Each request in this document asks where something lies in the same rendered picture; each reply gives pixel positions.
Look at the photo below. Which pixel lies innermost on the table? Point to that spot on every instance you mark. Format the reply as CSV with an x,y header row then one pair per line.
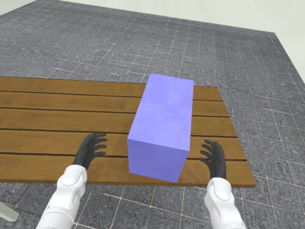
x,y
43,122

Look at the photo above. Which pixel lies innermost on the carton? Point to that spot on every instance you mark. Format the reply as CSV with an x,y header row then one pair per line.
x,y
159,138

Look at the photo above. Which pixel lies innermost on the robot right forearm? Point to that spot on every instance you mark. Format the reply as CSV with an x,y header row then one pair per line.
x,y
220,202

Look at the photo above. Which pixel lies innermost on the left robot hand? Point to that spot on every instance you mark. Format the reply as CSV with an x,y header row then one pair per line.
x,y
86,150

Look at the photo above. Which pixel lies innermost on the right robot hand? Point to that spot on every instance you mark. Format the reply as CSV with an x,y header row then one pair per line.
x,y
216,165

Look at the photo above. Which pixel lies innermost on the robot left forearm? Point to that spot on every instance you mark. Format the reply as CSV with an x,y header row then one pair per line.
x,y
63,206

